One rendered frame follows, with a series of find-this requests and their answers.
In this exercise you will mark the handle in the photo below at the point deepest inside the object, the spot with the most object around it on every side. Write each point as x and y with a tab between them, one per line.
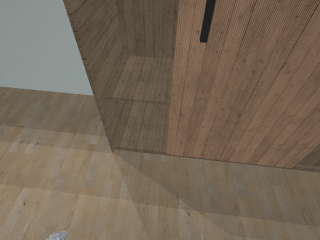
209	9

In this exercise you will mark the wardrobe door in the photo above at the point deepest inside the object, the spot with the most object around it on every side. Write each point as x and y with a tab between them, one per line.
251	94
312	159

